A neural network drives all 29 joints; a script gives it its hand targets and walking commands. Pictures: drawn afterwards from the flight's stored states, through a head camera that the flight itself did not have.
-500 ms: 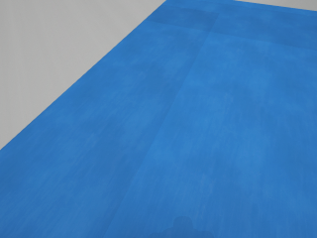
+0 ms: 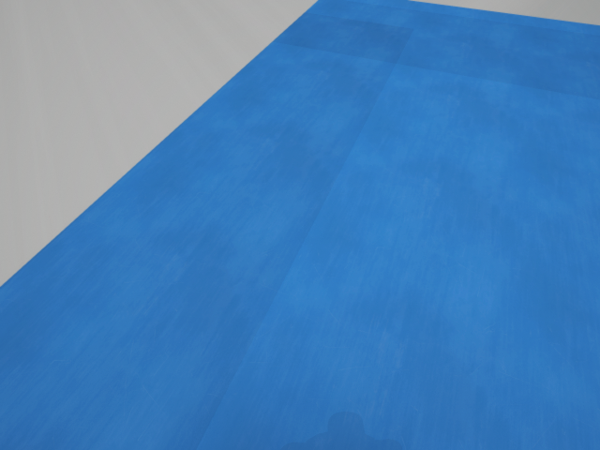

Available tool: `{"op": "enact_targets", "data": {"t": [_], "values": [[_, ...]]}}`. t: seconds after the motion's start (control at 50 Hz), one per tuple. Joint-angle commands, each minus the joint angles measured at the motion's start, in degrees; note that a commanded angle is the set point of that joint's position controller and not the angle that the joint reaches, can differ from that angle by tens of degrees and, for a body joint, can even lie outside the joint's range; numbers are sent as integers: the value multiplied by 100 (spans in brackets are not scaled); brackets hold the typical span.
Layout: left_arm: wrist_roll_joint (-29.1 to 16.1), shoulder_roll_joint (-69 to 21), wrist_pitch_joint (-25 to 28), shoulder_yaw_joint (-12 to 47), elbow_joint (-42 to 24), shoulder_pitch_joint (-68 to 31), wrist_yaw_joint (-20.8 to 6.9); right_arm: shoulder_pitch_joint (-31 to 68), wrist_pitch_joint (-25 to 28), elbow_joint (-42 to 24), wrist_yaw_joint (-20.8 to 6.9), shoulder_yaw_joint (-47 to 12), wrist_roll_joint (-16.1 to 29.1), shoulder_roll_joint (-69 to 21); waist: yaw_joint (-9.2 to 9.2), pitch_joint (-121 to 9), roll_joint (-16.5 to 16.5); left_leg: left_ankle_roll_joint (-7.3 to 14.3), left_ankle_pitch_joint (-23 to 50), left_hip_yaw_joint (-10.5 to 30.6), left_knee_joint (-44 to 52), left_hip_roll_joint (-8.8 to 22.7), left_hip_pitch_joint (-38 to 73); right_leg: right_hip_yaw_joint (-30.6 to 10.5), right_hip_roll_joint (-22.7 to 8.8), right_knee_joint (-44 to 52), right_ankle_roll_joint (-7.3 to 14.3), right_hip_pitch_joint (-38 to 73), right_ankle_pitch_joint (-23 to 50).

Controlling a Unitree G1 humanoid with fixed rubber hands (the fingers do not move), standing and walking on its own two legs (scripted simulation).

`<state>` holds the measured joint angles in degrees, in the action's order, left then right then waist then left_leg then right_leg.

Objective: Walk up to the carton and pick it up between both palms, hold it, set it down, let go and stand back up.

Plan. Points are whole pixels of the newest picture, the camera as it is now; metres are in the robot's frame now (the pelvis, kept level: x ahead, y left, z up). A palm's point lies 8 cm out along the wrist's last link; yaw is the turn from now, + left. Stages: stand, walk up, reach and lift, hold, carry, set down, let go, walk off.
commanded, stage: stand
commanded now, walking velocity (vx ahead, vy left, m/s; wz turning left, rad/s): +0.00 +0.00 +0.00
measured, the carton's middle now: out of the picture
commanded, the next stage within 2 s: walk up in 1.00 s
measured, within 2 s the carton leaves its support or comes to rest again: neither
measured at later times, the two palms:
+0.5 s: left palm out of the picture -0.03 +0.20 -0.15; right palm out of the picture -0.03 -0.20 -0.15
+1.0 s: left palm out of the picture -0.03 +0.20 -0.15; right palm out of the picture -0.03 -0.19 -0.15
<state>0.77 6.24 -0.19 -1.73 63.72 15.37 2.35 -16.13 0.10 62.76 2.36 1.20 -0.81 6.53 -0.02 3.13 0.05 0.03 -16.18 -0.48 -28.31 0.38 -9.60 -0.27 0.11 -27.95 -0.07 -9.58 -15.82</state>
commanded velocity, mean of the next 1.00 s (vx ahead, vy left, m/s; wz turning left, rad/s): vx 0.00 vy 0.00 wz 0.00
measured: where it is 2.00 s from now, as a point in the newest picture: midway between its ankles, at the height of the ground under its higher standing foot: outside the picture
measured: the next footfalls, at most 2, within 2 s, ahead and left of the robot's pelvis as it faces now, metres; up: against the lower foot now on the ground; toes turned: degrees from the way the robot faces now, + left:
right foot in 1.56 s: +0.03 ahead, -0.25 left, +0.00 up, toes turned -31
left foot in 1.94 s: +0.17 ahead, -0.17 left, +0.00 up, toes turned -39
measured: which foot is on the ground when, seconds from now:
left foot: down 0.00-1.00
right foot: down 0.00-1.00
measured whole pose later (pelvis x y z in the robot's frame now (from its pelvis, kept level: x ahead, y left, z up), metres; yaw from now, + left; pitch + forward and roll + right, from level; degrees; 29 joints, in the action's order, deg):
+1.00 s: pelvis -0.01 +0.00 +0.00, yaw +0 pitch -2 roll +0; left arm 0.8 4.9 0.0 -0.5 67.6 16.2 2.7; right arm -16.5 0.2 67.2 2.6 0.4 -0.8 5.0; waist -0.1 3.3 0.0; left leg 0.1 -15.0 -0.4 -26.9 0.2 -9.6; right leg -0.5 -0.1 -26.6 -0.3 -9.6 -14.6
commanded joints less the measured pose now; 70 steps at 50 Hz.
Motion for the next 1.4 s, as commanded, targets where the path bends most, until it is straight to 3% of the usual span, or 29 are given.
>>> {"op": "enact_targets", "data": {"t": [0.0, 1.16, 1.18, 1.2, 1.22, 1.24, 1.26, 1.28, 1.32, 1.34, 1.38], "values": [[1, 436, 50, -53, -14, 363, 31, -390, 46, 6, 35, 77, -2, 447, -1, 249, 4, 190, 864, 421, 693, 372, -210, -379, -392, 627, 188, -152, 865], [-5, 273, 62, 73, 334, 609, 46, -578, 51, 400, 38, -21, 7, 257, -6, 319, 3, 181, 777, 434, 798, 391, -252, -381, -420, 707, 162, -192, 810], [-313, 1380, -21, -398, -1039, -936, -167, 530, 108, -943, 144, 449, 122, 1011, -184, 310, -412, 495, 1112, 465, 330, 793, 999, -481, -29, -857, 240, -2341, 1333], [-261, 1177, -71, -358, -1161, -1105, -217, 125, 136, -912, 229, 537, 53, 1264, -338, -129, 667, 961, 1653, 1259, 897, 1959, 1694, 156, 186, -1883, 47, -3209, -453], [-77, 1017, -183, -394, -1244, -1201, -214, 27, 112, -929, 330, 532, 0, 1178, -302, -97, 593, 1399, 1441, 1420, 1093, 2813, 1171, 87, -353, -3094, -141, -3332, -1857], [42, 996, -298, -404, -1394, -1383, -267, 41, 109, -986, 396, 516, -12, 1057, -428, -163, 392, 1623, 991, 1602, 1272, 3131, 598, -17, -557, -3575, -240, -3166, -1924], [162, 1051, -370, -448, -1582, -1506, -322, 137, 128, -1054, 423, 512, -50, 967, -406, 0, 271, 1629, 494, 1483, 1518, 3129, 45, -179, -722, -3780, -242, -3057, -1769], [246, 1021, -379, -454, -1710, -1534, -386, 266, 183, -1121, 442, 499, -107, 864, -331, 130, 306, 1459, 208, 1175, 1594, 2922, -208, -397, -933, -3746, -220, -3014, -1519], [223, 884, -365, -395, -1706, -1070, -515, 582, 264, -1313, 429, 465, -218, 772, -52, -9, 714, 1131, 258, 306, 1303, 2401, -170, -384, -1061, -3800, -292, -2900, -952], [174, 852, -388, -350, -1755, -967, -577, 720, 285, -1431, 397, 480, -230, 861, 4, -169, 947, 1113, 410, 49, 1201, 2341, 29, -334, -1098, -3689, -305, -2906, -772], [122, 845, -417, -252, -1925, -1063, -664, 953, 326, -1666, 333, 523, -202, 1056, 27, -353, 1100, 1152, 730, -267, 1046, 2435, 310, -219, -1202, -3273, -317, -2900, -626]]}}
